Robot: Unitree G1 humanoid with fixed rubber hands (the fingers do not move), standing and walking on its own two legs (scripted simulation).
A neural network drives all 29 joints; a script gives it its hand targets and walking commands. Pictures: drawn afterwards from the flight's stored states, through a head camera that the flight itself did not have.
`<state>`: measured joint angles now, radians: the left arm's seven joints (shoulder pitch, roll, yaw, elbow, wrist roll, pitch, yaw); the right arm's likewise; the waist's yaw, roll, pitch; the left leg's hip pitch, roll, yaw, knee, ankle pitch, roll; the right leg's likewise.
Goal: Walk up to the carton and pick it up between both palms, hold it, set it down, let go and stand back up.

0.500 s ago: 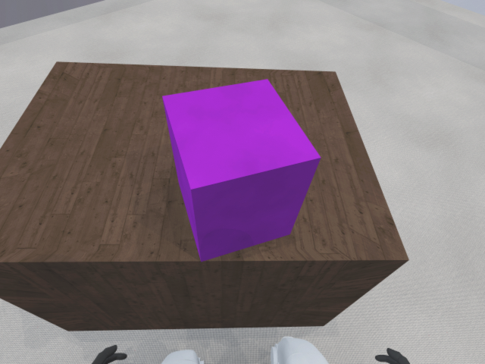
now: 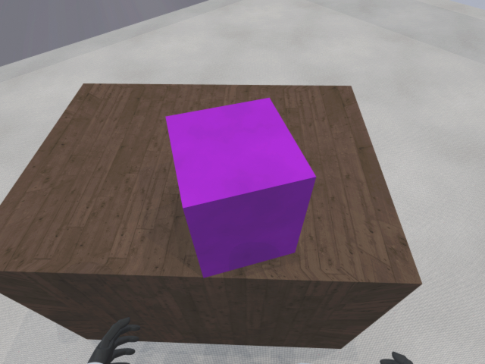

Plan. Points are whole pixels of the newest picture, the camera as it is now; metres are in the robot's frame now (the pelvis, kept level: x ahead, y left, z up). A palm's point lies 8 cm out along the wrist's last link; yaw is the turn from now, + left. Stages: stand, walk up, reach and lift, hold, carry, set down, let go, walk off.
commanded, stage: walk up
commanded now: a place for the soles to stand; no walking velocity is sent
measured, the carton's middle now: (235, 190) +0.42 +0.04 +0.02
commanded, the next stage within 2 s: reach and lift in 1.18 s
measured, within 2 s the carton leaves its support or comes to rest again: neither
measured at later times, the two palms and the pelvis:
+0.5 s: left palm out of the picture +0.07 +0.28 -0.11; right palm out of the picture +0.12 -0.25 -0.10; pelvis +0.00 +0.00 +0.00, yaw +5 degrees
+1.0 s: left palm out of the picture +0.07 +0.30 -0.10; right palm (385, 349) +0.16 -0.22 -0.09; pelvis +0.01 +0.02 +0.00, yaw +8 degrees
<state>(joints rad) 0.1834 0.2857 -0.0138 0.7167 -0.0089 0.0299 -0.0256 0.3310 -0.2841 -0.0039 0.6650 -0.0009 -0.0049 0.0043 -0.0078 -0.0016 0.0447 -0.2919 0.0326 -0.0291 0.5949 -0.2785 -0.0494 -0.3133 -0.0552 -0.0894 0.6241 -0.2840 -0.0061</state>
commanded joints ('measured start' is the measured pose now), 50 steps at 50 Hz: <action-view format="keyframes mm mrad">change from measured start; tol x8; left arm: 1 -6 148 46 -90 1 -19 4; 50 106 172 69 -116 11 -26 23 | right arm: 1 3 -146 -53 -98 3 -20 -6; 50 -75 -152 -68 -71 7 5 7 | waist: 1 17 17 -88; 50 13 24 -53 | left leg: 1 -18 52 -89 -98 103 84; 19 -59 -10 -118 -61 -46 84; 35 -51 4 -198 -74 243 108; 50 -95 -23 -219 -78 138 107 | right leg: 1 69 -89 126 -156 51 -59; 17 53 -92 77 -177 -92 -53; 21 -29 -175 133 -278 -239 -72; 35 142 -110 16 -115 81 -46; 50 127 -117 6 -142 -22 -49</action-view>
